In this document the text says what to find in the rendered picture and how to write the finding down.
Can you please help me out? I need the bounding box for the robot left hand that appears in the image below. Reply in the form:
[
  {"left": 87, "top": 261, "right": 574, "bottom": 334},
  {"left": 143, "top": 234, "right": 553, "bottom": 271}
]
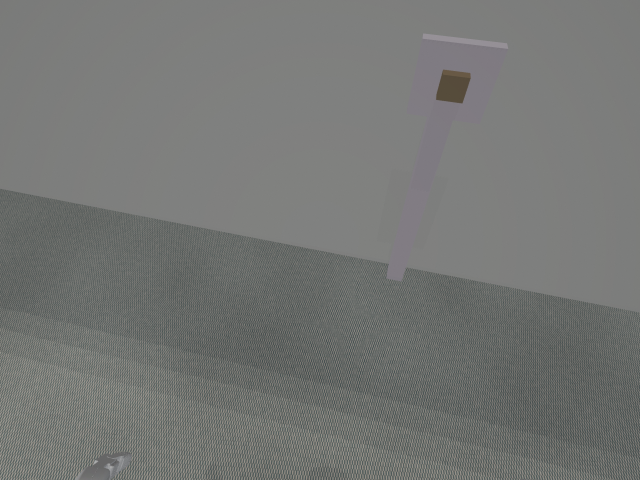
[{"left": 75, "top": 452, "right": 132, "bottom": 480}]

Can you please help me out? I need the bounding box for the button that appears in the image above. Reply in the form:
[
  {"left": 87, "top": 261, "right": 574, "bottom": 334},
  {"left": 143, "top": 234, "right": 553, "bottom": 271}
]
[{"left": 436, "top": 70, "right": 471, "bottom": 103}]

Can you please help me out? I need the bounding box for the panel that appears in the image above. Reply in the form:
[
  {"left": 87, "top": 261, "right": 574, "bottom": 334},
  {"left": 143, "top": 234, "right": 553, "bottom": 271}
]
[{"left": 386, "top": 33, "right": 508, "bottom": 281}]

